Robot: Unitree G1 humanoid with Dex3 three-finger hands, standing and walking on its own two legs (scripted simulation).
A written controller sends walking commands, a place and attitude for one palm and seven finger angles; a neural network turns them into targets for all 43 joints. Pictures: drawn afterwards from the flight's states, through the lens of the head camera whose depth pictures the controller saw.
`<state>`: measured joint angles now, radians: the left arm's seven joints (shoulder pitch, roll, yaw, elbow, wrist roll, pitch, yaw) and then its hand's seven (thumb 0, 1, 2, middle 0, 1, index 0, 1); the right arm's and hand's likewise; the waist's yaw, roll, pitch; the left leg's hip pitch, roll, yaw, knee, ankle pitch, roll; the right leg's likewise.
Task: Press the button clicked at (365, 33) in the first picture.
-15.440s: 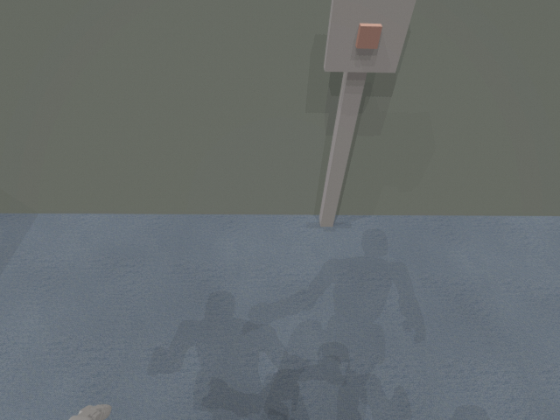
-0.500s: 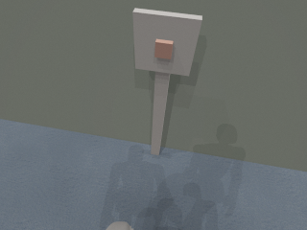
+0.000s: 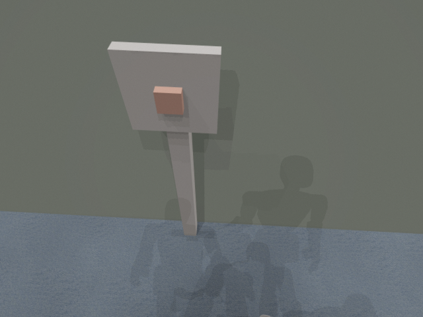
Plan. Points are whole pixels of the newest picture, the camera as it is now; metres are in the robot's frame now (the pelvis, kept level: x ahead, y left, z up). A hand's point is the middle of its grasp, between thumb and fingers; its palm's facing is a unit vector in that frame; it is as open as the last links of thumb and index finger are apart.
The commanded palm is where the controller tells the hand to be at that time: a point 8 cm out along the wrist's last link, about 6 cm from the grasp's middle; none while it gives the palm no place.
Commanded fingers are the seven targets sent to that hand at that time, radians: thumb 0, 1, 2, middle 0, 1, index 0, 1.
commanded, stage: come to a stop and stand still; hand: left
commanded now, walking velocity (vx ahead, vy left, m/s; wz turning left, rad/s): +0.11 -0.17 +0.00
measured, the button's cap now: (169, 99) +0.52 +0.12 +0.11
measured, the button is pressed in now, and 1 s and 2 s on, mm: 0 0 0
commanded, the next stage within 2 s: look again from close up in 1.38 s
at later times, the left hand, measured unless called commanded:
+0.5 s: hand out of the picture +0.10 +0.11 -0.18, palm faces +0.07 -0.98 -0.20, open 7.3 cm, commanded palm none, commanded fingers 0.00 0.90 0.90 -0.20 -0.30 -0.20 -0.30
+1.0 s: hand out of the picture +0.06 +0.08 -0.19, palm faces +0.04 -0.99 -0.17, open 7.3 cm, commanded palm none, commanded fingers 0.00 0.90 0.90 -0.20 -0.30 -0.20 -0.30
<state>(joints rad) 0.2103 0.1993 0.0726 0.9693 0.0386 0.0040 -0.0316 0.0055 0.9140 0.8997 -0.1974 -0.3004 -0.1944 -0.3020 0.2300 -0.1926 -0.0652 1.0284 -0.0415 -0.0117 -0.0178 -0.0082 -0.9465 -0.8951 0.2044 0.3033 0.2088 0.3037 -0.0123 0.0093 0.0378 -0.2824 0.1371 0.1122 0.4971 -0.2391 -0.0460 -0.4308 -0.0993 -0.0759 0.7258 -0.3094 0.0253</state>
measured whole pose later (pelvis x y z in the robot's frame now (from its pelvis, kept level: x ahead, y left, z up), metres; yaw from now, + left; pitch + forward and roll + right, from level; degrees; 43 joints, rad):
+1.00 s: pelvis +0.06 -0.09 +0.00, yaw +0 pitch +0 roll -1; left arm 0.29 0.15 0.00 1.06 0.02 -0.02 0.04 0.01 0.91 0.90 -0.20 -0.30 -0.20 -0.30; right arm 0.20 -0.16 -0.03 1.03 -0.01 0.03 -0.02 0.01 -0.91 -0.90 0.20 0.30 0.20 0.30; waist 0.02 -0.01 0.05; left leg -0.26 0.05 0.06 0.59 -0.33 0.00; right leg -0.21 0.01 -0.10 0.51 -0.30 -0.02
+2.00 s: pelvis +0.08 -0.10 +0.00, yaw +0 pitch +0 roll +1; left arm 0.27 0.14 -0.02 1.13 0.02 -0.02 0.03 0.01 0.92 0.90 -0.20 -0.30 -0.20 -0.30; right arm 0.24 -0.16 0.01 1.13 -0.01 -0.02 -0.04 0.01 -0.92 -0.90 0.20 0.30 0.20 0.30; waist 0.01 0.00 0.04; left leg -0.15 0.03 0.08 0.43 -0.28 -0.01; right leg -0.16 -0.01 -0.08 0.47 -0.31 -0.03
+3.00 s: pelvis +0.02 -0.08 -0.04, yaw +0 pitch +8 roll -2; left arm 0.45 0.22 0.15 -0.12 -0.24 -0.30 -0.21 0.02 0.90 0.90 -1.19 -1.38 -1.19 -1.38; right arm 0.30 -0.22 0.02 0.59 0.03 -0.24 -0.06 0.02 -0.90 -0.90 0.21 0.30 0.21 0.30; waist -0.01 0.03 -0.07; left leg -0.63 0.02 0.01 0.92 -0.42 0.02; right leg -0.59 -0.02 -0.08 0.87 -0.41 -0.01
